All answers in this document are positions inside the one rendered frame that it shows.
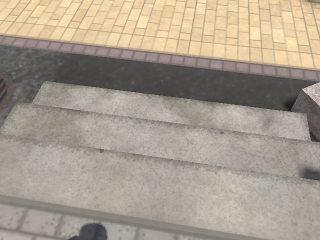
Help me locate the stairs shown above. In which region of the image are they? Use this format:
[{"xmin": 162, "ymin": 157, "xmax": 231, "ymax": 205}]
[{"xmin": 0, "ymin": 81, "xmax": 320, "ymax": 181}]

